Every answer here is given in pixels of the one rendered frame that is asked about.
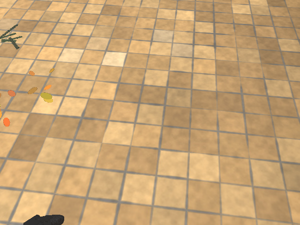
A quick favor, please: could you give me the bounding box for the left robot hand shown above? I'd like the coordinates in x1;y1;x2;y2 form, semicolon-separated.
23;215;65;225

